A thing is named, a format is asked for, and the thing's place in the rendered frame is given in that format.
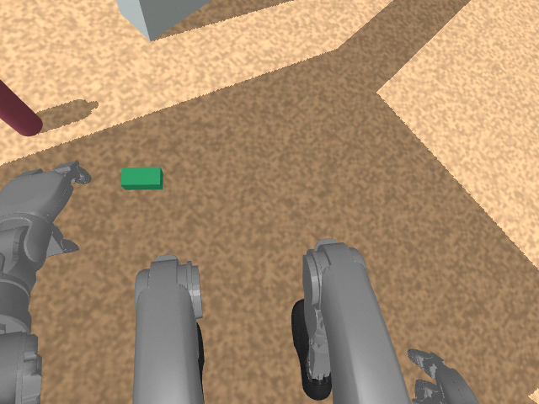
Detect right robot hand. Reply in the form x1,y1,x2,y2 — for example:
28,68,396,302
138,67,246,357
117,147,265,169
408,348,479,404

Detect right robot foot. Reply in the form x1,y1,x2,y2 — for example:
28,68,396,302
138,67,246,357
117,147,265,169
291,299,332,401

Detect left robot arm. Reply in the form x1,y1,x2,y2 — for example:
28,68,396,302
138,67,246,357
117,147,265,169
0,213,52,404

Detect left robot hand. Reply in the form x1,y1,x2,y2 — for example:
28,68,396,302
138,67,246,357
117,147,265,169
0,161,92,257

